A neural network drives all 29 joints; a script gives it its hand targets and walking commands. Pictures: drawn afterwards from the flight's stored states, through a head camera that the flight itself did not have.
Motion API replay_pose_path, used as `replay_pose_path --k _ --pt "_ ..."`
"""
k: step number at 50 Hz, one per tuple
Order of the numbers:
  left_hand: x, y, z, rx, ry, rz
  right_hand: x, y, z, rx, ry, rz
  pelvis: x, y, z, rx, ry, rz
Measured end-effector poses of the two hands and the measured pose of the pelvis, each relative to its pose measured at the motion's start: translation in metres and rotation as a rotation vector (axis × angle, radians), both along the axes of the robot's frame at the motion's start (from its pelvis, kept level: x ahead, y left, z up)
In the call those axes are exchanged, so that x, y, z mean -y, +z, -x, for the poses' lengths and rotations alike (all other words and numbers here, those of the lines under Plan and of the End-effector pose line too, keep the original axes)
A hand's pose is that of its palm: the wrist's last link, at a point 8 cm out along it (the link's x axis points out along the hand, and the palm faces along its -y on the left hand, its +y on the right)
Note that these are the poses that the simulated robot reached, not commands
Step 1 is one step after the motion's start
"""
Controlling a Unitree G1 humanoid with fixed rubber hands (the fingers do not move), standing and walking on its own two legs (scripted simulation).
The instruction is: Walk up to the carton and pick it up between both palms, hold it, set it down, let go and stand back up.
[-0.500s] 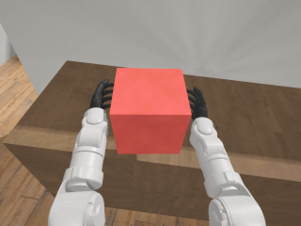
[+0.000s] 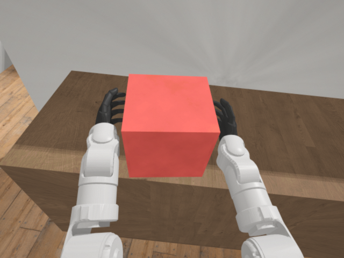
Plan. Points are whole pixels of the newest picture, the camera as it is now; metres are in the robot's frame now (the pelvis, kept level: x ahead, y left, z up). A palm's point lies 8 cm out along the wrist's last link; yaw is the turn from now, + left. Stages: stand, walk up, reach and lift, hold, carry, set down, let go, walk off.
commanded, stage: reach and lift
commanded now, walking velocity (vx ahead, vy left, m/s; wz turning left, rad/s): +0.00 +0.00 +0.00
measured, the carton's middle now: (167, 128) +0.39 -0.02 +0.11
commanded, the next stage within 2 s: hold in 0.74 s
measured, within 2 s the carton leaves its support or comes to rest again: neither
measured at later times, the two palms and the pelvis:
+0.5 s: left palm (102, 119) +0.37 +0.12 +0.15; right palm (225, 130) +0.35 -0.15 +0.13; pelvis +0.00 -0.01 +0.00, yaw +1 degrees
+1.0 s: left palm (96, 120) +0.36 +0.13 +0.17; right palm (224, 126) +0.35 -0.14 +0.15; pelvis +0.00 -0.01 +0.00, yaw +1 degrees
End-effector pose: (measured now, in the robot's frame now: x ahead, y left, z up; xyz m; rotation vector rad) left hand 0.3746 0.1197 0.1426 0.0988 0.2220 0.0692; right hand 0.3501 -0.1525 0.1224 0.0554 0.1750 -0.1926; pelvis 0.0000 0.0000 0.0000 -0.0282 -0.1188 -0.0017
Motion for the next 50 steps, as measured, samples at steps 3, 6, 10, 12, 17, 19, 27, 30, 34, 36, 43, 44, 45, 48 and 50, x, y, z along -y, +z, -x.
replay_pose_path --k 3,6,10,12,17,19,27,30,34,36,43,44,45,48,50 --pt "0.000 0.003 0.002 0.005 0.002 0.002 0.000 0.001 0.001 0.008 0.001 -0.005 0.001 0.000 0.001 -0.002 0.002 -0.001" --pt "0.000 0.007 0.001 0.011 0.003 -0.003 0.000 0.004 0.001 0.016 0.000 -0.005 0.002 0.000 0.002 0.001 0.001 -0.003" --pt "0.000 0.011 -0.002 0.006 0.007 0.002 0.000 0.008 -0.003 0.013 0.002 -0.006 0.004 0.000 0.004 0.001 -0.001 -0.006" --pt "0.000 0.012 -0.003 0.007 0.008 -0.001 0.000 0.010 -0.005 0.015 0.005 -0.003 0.005 0.000 0.004 0.003 -0.001 -0.006" --pt "-0.002 0.017 -0.006 0.014 0.012 -0.012 -0.002 0.013 -0.009 0.024 0.012 0.000 0.006 0.000 0.002 0.010 0.003 -0.005" --pt "-0.002 0.018 -0.005 0.021 0.011 -0.014 -0.002 0.014 -0.008 0.033 0.014 0.005 0.007 0.000 0.001 0.018 0.007 -0.003" --pt "-0.006 0.013 0.004 0.014 0.008 -0.011 -0.005 0.009 0.001 0.035 0.012 -0.001 0.005 0.000 0.001 0.039 0.016 -0.002" --pt "-0.005 0.014 0.005 0.016 0.009 -0.010 -0.005 0.010 0.002 0.039 0.010 0.004 0.004 0.000 0.002 0.042 0.013 -0.002" --pt "-0.005 0.017 0.003 0.006 0.012 -0.002 -0.006 0.011 0.001 0.031 0.008 -0.003 0.003 0.000 0.003 0.034 0.004 -0.005" --pt "-0.006 0.022 0.003 0.019 0.014 -0.006 -0.006 0.015 -0.001 0.045 0.010 -0.003 0.002 0.000 0.003 0.029 0.001 -0.005" --pt "-0.009 0.028 0.005 0.026 0.029 -0.006 -0.009 0.025 -0.004 0.055 0.031 0.007 0.004 0.000 0.002 0.049 0.003 -0.002" --pt "-0.010 0.028 0.006 0.029 0.031 -0.004 -0.009 0.027 -0.003 0.060 0.033 0.008 0.005 0.000 0.002 0.052 0.005 -0.001" --pt "-0.010 0.028 0.008 0.033 0.032 -0.004 -0.010 0.028 -0.002 0.064 0.035 0.009 0.005 0.000 0.002 0.055 0.007 0.000" --pt "-0.012 0.027 0.013 0.029 0.039 -0.004 -0.011 0.028 0.001 0.061 0.040 0.009 0.005 0.000 0.002 0.066 0.011 -0.001" --pt "-0.013 0.026 0.015 0.021 0.043 -0.002 -0.012 0.026 0.003 0.054 0.041 0.005 0.005 0.000 0.002 0.069 0.012 -0.002"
